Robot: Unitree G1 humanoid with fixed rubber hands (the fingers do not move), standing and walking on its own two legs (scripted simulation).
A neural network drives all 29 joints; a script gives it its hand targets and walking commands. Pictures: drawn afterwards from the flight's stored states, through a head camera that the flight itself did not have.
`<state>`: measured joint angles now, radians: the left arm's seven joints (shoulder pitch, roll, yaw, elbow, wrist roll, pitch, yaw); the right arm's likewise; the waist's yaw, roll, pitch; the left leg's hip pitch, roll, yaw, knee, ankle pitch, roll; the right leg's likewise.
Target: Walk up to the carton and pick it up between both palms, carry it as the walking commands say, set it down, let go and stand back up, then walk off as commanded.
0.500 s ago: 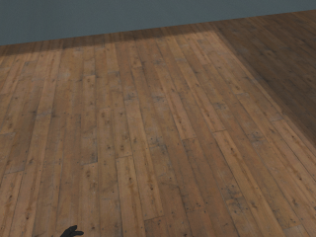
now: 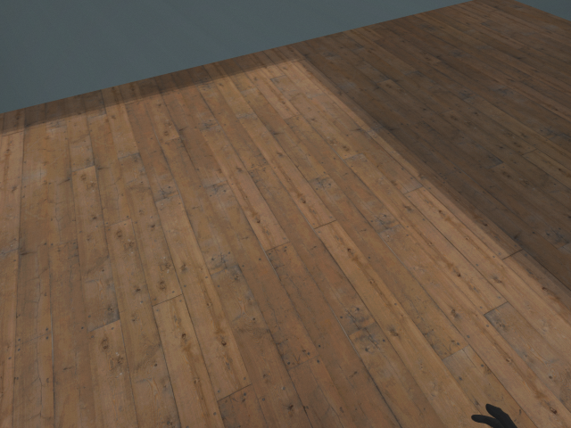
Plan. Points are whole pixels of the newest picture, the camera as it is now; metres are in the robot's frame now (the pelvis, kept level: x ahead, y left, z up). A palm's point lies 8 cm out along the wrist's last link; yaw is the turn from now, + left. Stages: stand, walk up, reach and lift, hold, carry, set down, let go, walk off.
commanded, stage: walk off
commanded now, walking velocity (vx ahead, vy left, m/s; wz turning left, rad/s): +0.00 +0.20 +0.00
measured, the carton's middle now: out of the picture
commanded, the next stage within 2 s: none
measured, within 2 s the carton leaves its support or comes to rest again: neither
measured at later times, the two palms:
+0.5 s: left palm out of the picture -0.08 +0.39 -0.12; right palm out of the picture -0.16 -0.18 -0.11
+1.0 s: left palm out of the picture -0.24 +0.52 -0.09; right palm out of the picture -0.26 -0.06 -0.12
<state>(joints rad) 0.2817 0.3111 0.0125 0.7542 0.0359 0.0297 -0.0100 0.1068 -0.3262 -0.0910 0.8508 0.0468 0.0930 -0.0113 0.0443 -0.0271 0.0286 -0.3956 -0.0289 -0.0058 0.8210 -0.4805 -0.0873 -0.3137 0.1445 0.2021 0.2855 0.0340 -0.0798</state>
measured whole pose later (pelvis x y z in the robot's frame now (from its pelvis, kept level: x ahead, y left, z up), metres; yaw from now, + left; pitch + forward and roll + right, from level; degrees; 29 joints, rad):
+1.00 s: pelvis -0.31 +0.23 +0.01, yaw -3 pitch -2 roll +4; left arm 0.28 0.31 0.04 0.84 0.04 0.00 0.08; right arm 0.28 -0.30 -0.09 0.80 0.05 0.11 0.02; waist 0.03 -0.01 0.05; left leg -0.47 0.00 -0.10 1.05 -0.31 -0.03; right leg -0.14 -0.13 -0.07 0.43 -0.26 0.02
